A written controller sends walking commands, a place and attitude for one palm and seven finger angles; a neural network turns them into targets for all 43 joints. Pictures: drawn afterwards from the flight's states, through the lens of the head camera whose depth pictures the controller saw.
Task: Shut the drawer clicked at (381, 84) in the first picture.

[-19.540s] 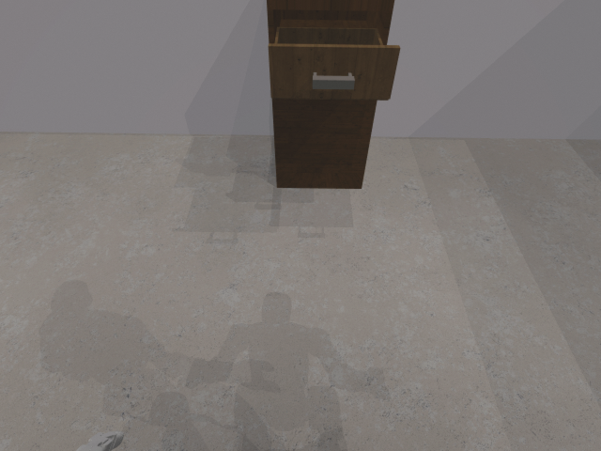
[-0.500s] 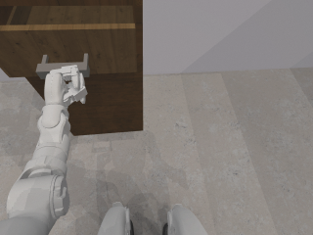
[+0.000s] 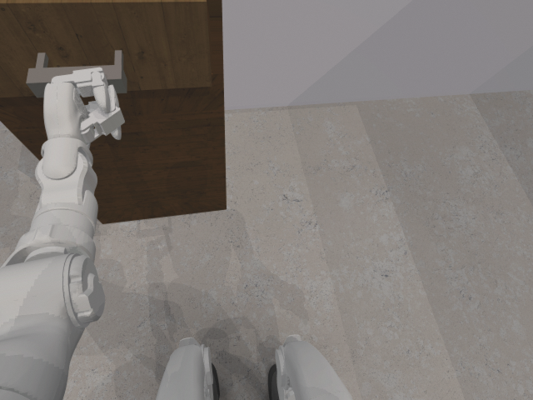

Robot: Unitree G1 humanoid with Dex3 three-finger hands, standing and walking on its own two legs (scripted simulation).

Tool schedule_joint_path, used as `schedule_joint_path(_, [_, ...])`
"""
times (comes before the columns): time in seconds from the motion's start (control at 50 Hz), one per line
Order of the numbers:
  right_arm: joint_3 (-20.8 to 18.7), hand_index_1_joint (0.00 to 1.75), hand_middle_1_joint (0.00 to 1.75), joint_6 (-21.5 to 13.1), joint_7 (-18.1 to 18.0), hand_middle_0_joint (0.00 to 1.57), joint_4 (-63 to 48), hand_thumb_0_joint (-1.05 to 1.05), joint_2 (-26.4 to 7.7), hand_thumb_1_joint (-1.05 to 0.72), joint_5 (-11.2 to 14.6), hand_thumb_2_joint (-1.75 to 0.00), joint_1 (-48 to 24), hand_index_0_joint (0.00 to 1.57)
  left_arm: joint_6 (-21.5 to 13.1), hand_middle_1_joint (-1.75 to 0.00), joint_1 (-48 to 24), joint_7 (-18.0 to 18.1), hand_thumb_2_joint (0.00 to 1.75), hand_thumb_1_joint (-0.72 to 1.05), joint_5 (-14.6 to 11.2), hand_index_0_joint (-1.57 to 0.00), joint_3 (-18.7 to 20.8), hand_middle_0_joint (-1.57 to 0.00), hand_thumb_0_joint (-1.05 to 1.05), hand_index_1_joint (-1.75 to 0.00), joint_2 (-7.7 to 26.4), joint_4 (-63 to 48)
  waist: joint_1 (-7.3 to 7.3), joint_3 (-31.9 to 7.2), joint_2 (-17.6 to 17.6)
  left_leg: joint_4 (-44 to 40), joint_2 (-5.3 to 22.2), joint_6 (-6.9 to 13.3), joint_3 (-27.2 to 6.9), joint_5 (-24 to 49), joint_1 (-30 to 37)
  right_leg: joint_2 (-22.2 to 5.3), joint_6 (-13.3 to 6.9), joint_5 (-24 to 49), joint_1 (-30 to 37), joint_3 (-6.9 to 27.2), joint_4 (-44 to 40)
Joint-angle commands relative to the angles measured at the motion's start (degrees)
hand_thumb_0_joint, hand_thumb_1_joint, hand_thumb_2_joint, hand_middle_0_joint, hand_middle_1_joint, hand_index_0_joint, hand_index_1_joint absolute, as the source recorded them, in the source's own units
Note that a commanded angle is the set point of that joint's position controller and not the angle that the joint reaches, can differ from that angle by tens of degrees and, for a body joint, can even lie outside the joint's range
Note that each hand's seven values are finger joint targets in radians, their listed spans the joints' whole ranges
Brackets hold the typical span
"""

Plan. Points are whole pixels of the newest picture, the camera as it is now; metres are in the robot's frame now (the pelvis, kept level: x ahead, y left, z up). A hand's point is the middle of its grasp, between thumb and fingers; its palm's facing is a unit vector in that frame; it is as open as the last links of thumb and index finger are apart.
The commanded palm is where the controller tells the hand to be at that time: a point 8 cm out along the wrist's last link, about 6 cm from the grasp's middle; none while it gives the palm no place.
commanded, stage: push the drawer shut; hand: left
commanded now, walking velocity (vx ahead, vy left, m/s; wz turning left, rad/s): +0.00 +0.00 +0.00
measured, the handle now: (80, 69) +0.60 +0.22 +0.06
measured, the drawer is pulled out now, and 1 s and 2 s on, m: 0.04 0.00 0.00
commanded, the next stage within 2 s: pull the fist back off the drawer in 0.66 s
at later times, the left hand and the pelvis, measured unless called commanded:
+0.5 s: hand (106, 89) +0.56 +0.19 +0.06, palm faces +0.06 -1.00 -0.04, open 3.1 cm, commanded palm +0.58 +0.21 +0.07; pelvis -0.01 +0.01 -0.02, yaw -1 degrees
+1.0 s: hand (105, 87) +0.57 +0.19 +0.06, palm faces +0.08 -1.00 -0.05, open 3.3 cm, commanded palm +0.58 +0.19 +0.07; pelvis -0.03 +0.01 -0.03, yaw +0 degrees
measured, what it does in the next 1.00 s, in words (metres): stands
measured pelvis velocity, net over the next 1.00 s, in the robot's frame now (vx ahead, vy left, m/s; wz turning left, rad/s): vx -0.03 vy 0.01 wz -0.01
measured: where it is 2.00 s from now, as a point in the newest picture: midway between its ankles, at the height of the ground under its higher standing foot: outside the picture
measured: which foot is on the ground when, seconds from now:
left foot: down 0.00-1.00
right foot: down 0.00-1.00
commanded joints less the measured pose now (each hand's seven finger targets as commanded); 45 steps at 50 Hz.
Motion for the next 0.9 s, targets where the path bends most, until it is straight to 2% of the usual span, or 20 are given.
schedule_joint_path(0.0, [-3.9,0.3,0.3,-0.5,-0.6,0.2,-1.8,0.0,-10.9,-0.9,-0.3,-0.9,10.5,0.2,-3.3,-1.6,-33.3,1.6,0.9,0.9,-0.6,-1.4,3.2,-1.4,0.0,-1.6,17.6,-12.0,-2.86,-28.6,6.6,-5.2,-1.3,0.5,-5.1,15.9,25.9,1.5,0.1,12.7,4.1,3.0,-9.0])
schedule_joint_path(0.04, [-3.7,0.3,0.3,-0.5,-0.6,0.2,-1.5,0.0,-11.1,-0.9,-0.4,-0.9,11.0,0.2,-2.9,-1.6,-36.0,1.6,0.9,0.9,-0.2,-1.4,2.8,-1.4,0.0,-1.6,17.9,-11.1,-3.93,-28.1,6.9,-5.2,-1.2,0.6,-5.7,14.8,25.8,1.5,0.0,11.4,2.3,2.6,-8.7])
schedule_joint_path(0.06, [-3.6,0.3,0.3,-0.6,-0.6,0.2,-1.6,0.0,-11.0,-0.9,-0.5,-0.9,11.1,0.2,-2.7,-1.6,-36.5,1.5,0.9,0.9,0.1,-1.4,2.4,-1.4,0.0,-1.6,17.8,-11.0,-3.91,-28.6,8.4,-4.9,-1.2,0.6,-5.5,15.6,25.9,1.5,0.1,11.9,2.2,2.7,-8.7])
schedule_joint_path(0.1, [-3.5,0.3,0.3,-0.4,-0.6,0.2,-1.7,0.0,-11.3,-0.9,-0.7,-0.9,11.7,0.2,-2.5,-1.6,-37.6,1.7,0.9,0.9,0.4,-1.4,4.2,-1.4,0.0,-1.6,20.9,-11.8,-3.48,-31.2,9.3,-4.4,-1.1,0.5,-5.7,17.2,26.2,1.6,0.0,13.0,3.3,2.8,-8.2])
schedule_joint_path(0.14, [-3.4,0.3,0.3,-0.4,-0.4,0.2,-1.6,0.0,-11.2,-0.9,-0.8,-0.9,12.2,0.2,-1.9,-1.6,-38.2,1.5,0.9,0.9,0.5,-1.4,3.3,-1.4,0.0,-1.6,19.7,-9.9,-4.36,-30.9,9.1,-3.9,-1.1,0.7,-5.8,17.5,25.8,1.7,0.0,13.2,2.4,2.6,-8.1])
schedule_joint_path(0.16, [-3.3,0.3,0.3,-0.2,-0.4,0.2,-1.4,0.0,-11.5,-0.9,-0.9,-0.9,12.5,0.2,-1.5,-1.6,-38.5,1.5,0.9,0.9,0.8,-1.4,4.3,-1.4,0.0,-1.6,21.5,-9.4,-4.28,-30.7,9.2,-3.8,-0.9,0.6,-6.0,17.8,25.5,1.7,0.0,13.1,2.1,2.3,-7.9])
schedule_joint_path(0.22, [-3.1,0.3,0.3,-0.1,-0.3,0.2,-1.5,0.0,-11.6,-0.9,-1.0,-0.9,13.1,0.2,-0.5,-1.6,-40.9,1.4,0.9,0.9,1.2,-1.4,4.1,-1.4,0.0,-1.6,22.5,-8.8,-5.2,-30.0,9.6,-3.3,-0.8,0.8,-5.8,17.2,23.9,1.9,0.1,13.0,2.1,2.6,-8.2])
schedule_joint_path(0.28, [-3.0,0.3,0.3,0.2,-0.2,0.2,-1.5,0.0,-11.8,-0.9,-1.1,-0.9,14.0,0.2,-0.3,-1.6,-42.6,1.2,0.9,0.9,1.8,-1.4,4.5,-1.4,0.0,-1.6,23.7,-9.5,-5.22,-32.1,11.7,-3.3,-0.5,0.5,-6.7,19.7,26.7,1.9,-0.1,13.8,0.5,1.9,-7.4])
schedule_joint_path(0.3, [-3.1,0.3,0.3,0.2,-0.2,0.2,-1.4,0.0,-11.7,-0.9,-1.1,-0.9,14.1,0.2,-0.1,-1.6,-43.6,1.2,0.9,0.9,1.7,-1.4,3.8,-1.4,0.0,-1.6,22.6,-9.2,-5.87,-31.2,11.0,-3.2,-0.4,0.6,-6.9,18.6,26.4,2.1,0.0,12.8,-0.6,1.8,-7.6])
schedule_joint_path(0.38, [-2.8,0.3,0.3,-0.2,-0.4,0.2,-0.5,0.0,-12.1,-0.9,-1.2,-0.9,14.8,0.2,0.9,-1.6,-47.7,1.8,0.9,0.9,2.1,-1.4,2.9,-1.4,0.0,-1.6,22.8,-7.3,-7.81,-28.3,10.9,-3.2,-0.2,0.7,-7.6,13.8,24.5,2.1,0.1,9.3,-4.1,1.5,-7.7])
schedule_joint_path(0.46, [-2.4,0.3,0.3,-0.8,-0.5,0.2,0.0,0.0,-12.5,-0.9,-1.5,-0.9,15.5,0.2,0.8,-1.6,-51.8,2.0,0.9,0.9,2.9,-1.4,2.6,-1.4,0.0,-1.6,24.4,-8.4,-8.47,-30.0,14.1,-3.2,-0.1,0.4,-8.9,12.8,26.2,2.1,-0.3,8.3,-6.7,1.1,-6.9])
schedule_joint_path(0.52, [-2.3,0.3,0.3,-1.5,-0.6,0.2,0.0,0.0,-12.5,-0.9,-1.7,-0.9,15.5,0.2,1.0,-1.6,-54.1,2.4,0.9,0.9,3.1,-1.4,1.4,-1.4,0.0,-1.6,23.8,-9.1,-9.0,-30.8,15.9,-3.4,-0.1,0.4,-9.4,11.1,26.8,2.0,-0.4,7.4,-7.9,1.0,-6.7])
schedule_joint_path(0.56, [-2.3,0.3,0.3,-1.9,-0.6,0.2,0.3,0.0,-12.6,-0.9,-1.7,-0.9,15.5,0.2,1.3,-1.6,-55.5,2.7,0.9,0.9,3.3,-1.4,-0.4,-1.4,0.0,-1.6,21.7,-9.3,-9.81,-30.8,17.4,-3.9,0.3,0.1,-10.7,10.3,29.0,1.9,-0.5,7.2,-10.8,0.6,-6.2])
schedule_joint_path(0.62, [-1.9,0.3,0.3,-2.7,-0.8,0.2,0.7,0.0,-12.9,-0.9,-1.7,-0.9,14.9,0.2,2.4,-1.6,-55.9,3.4,0.9,0.9,3.6,-1.4,-2.1,-1.4,0.0,-1.6,20.7,-6.9,-10.45,-27.4,16.8,-5.2,0.5,0.1,-11.6,3.1,26.4,1.7,-0.4,4.0,-12.6,0.5,-6.5])
schedule_joint_path(0.66, [-1.7,0.3,0.3,-3.4,-1.1,0.2,0.7,0.0,-13.3,-0.9,-1.7,-0.9,14.9,0.2,2.7,-1.6,-57.2,3.6,0.9,0.9,3.8,-1.4,-2.1,-1.4,0.0,-1.6,21.6,-7.8,-10.72,-28.6,18.0,-5.8,0.7,0.1,-12.2,1.6,27.4,1.6,-0.4,3.4,-13.5,0.6,-6.3])
schedule_joint_path(0.7, [-1.5,0.3,0.3,-4.2,-1.4,0.2,0.9,0.0,-13.4,-0.9,-1.6,-0.9,14.8,0.2,3.0,-1.6,-57.7,3.8,0.9,0.9,3.9,-1.4,-2.0,-1.4,0.0,-1.6,22.5,-7.5,-10.89,-29.5,17.2,-5.7,0.7,0.3,-12.1,0.5,26.2,1.5,-0.3,2.9,-12.8,0.7,-6.4])
schedule_joint_path(0.74, [-1.3,0.3,0.3,-4.9,-1.5,0.2,1.1,0.0,-13.3,-0.9,-1.6,-0.9,14.9,0.2,3.2,-1.6,-58.0,4.0,0.9,0.9,3.7,-1.4,-3.1,-1.4,0.0,-1.6,20.8,-6.9,-11.41,-28.5,18.3,-6.1,0.8,0.3,-12.4,0.1,26.6,1.5,-0.4,2.7,-13.9,0.6,-6.4])
schedule_joint_path(0.76, [-1.3,0.3,0.3,-5.0,-1.5,0.2,1.4,0.0,-13.3,-0.9,-1.7,-0.9,15.0,0.2,3.4,-1.6,-57.7,4.0,0.9,0.9,3.6,-1.4,-2.8,-1.4,0.0,-1.6,21.0,-7.0,-11.26,-28.5,17.0,-6.0,0.8,0.3,-12.3,0.0,26.1,1.4,-0.3,2.8,-13.2,0.5,-6.5])
schedule_joint_path(0.84, [-1.5,0.3,0.3,-5.6,-1.2,0.2,1.3,0.0,-13.4,-0.9,-1.8,-0.9,15.2,0.2,3.7,-1.6,-58.4,4.2,0.9,0.9,3.9,-1.4,-3.8,-1.4,0.0,-1.6,19.7,-7.5,-11.05,-28.5,19.1,-6.6,0.9,-0.1,-13.5,-0.7,27.6,1.3,-0.7,2.7,-15.0,0.1,-5.7])
schedule_joint_path(0.88, [-1.7,0.3,0.3,-5.6,-1.0,0.2,1.3,0.0,-13.5,-0.9,-1.9,-0.9,15.1,0.2,4.1,-1.6,-57.9,4.5,0.9,0.9,3.8,-1.4,-4.0,-1.4,0.0,-1.6,18.4,-7.0,-10.99,-27.8,18.1,-6.7,0.9,-0.2,-13.9,-1.5,27.7,1.2,-0.7,2.7,-15.7,0.0,-5.9])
